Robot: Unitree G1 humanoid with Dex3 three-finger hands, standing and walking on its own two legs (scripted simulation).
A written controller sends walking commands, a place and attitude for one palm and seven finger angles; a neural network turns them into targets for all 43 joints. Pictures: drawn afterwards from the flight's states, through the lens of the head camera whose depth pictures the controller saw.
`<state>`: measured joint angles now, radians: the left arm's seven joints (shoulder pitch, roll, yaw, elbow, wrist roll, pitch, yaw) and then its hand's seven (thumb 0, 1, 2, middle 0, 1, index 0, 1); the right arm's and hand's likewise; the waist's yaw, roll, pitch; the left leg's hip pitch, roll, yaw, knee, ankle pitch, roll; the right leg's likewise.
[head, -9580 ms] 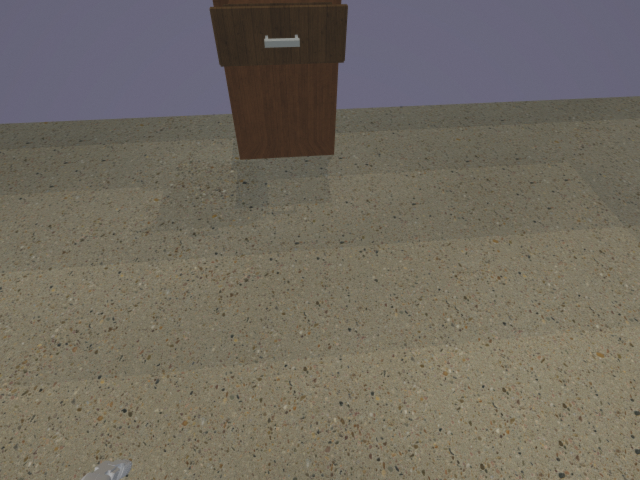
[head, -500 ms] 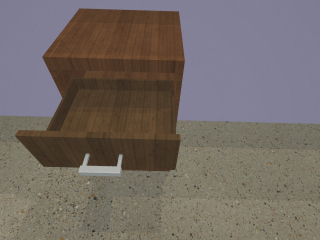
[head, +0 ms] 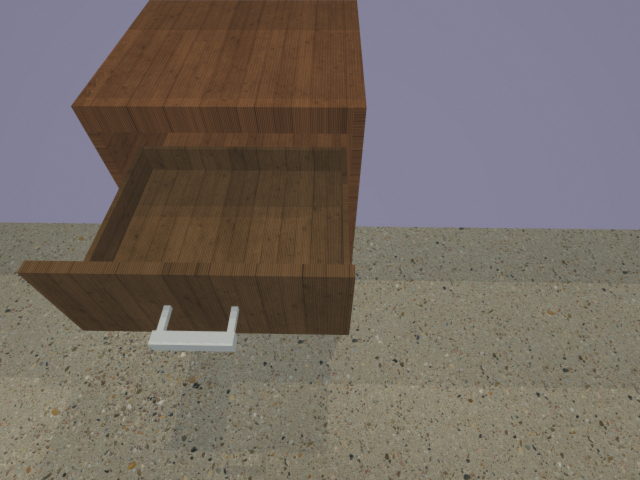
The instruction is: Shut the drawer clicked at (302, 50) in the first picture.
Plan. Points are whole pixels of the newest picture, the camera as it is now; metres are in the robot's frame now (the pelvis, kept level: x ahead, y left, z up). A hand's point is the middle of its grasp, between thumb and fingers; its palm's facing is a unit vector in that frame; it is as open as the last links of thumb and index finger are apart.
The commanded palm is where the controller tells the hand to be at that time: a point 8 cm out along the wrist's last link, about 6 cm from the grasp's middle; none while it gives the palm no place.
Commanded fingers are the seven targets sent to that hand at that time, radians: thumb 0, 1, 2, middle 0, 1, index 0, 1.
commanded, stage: come to a stop and stand still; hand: left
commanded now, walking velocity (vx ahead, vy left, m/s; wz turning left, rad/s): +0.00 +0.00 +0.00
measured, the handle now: (197, 327) +0.32 +0.20 -0.05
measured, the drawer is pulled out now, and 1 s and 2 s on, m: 0.30 0.30 0.30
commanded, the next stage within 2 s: look again from close up in 1.04 s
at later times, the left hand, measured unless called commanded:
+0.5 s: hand out of the picture +0.01 +0.19 -0.17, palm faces -0.01 -0.98 -0.22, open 7.4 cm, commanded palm none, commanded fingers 0.00 0.90 0.90 -0.20 -0.30 -0.20 -0.30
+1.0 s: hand out of the picture -0.03 +0.20 -0.18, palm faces +0.00 -0.98 -0.17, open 7.4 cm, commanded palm none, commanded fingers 0.00 0.90 0.90 -0.20 -0.30 -0.20 -0.30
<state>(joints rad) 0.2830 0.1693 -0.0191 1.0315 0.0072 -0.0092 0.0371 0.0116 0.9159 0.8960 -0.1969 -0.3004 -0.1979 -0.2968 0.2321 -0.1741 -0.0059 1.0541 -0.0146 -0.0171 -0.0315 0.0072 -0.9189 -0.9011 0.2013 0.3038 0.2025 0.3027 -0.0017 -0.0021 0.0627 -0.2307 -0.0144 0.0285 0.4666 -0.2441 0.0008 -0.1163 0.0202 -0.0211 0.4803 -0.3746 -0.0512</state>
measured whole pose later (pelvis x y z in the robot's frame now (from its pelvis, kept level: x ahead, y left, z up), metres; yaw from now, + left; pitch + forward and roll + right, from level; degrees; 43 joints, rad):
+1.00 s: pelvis -0.02 +0.04 +0.00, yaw +0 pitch -1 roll +0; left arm 0.29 0.15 -0.03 1.08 0.01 0.00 0.04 0.00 0.90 0.90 -0.19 -0.30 -0.20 -0.30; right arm 0.23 -0.15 0.01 1.15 -0.01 -0.01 -0.02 0.00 -0.91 -0.90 0.20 0.30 0.20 0.30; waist 0.00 -0.02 0.08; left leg -0.23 -0.05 0.04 0.45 -0.21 0.06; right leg -0.10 -0.02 -0.01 0.44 -0.33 0.01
